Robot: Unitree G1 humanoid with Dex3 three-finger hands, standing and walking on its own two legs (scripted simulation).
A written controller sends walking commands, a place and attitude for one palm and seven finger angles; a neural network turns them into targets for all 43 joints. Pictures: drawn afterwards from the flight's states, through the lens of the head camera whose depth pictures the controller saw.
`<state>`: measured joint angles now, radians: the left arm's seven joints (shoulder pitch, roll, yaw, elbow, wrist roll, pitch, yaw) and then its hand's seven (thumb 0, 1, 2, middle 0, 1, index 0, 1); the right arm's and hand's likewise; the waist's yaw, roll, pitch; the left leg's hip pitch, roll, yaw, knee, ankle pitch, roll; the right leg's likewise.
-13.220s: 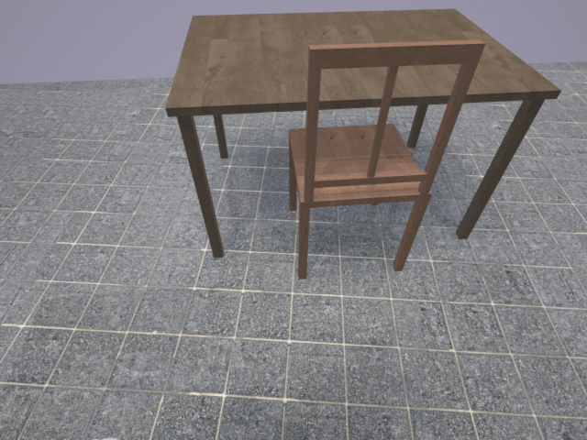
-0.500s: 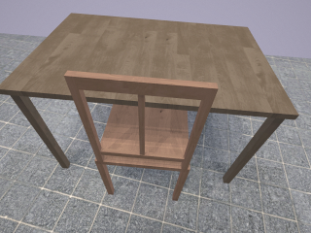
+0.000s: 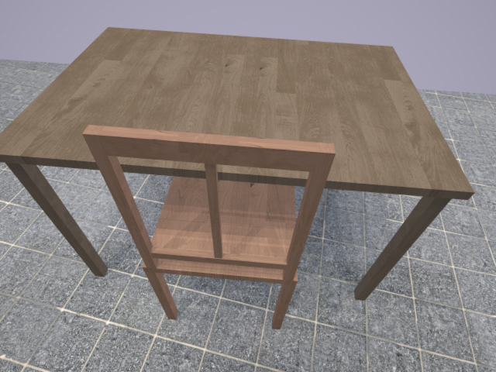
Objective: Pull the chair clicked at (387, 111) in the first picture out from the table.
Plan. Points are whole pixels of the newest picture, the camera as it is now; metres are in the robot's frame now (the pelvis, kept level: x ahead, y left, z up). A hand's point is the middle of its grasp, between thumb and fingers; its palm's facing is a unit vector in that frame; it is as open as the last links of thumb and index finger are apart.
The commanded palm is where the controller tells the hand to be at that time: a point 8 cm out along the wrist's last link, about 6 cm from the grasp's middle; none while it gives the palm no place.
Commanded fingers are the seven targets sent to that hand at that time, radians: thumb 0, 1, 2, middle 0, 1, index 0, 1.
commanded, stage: come to a stop and stand still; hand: left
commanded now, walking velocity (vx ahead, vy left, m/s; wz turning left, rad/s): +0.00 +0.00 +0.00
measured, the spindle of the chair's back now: (215, 216) +0.44 +0.10 -0.07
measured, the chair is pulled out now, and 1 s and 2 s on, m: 0.00 0.00 0.00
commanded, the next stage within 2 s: look again from close up in 0.90 s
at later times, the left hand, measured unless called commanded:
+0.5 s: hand out of the picture -0.01 +0.14 -0.17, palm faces +0.04 -0.98 -0.18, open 7.4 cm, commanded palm none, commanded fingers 0.00 0.90 0.90 -0.20 -0.30 -0.20 -0.30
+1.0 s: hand out of the picture -0.03 +0.12 -0.17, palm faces +0.05 -0.98 -0.18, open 7.4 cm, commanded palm none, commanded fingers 0.00 0.90 0.90 -0.20 -0.30 -0.20 -0.30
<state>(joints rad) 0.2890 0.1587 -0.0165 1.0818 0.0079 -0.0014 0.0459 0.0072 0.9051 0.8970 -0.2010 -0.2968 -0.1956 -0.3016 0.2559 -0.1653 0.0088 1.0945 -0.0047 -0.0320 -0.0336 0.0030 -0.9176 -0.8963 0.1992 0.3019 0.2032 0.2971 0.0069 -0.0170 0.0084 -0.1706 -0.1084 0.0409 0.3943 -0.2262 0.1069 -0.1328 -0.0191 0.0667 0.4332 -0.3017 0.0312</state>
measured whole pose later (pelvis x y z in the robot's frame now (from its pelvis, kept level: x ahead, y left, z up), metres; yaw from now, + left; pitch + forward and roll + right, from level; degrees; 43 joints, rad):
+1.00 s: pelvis +0.00 -0.04 +0.00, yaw +1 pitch -1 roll +0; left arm 0.34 0.14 -0.03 1.10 0.00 -0.02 0.04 0.01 0.90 0.90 -0.20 -0.30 -0.20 -0.30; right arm 0.28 -0.15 0.01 1.14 0.00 -0.02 -0.03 0.00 -0.92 -0.90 0.20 0.30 0.20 0.30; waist 0.01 -0.01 0.01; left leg -0.16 -0.06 0.00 0.38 -0.21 0.04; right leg -0.10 0.03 0.03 0.39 -0.27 -0.03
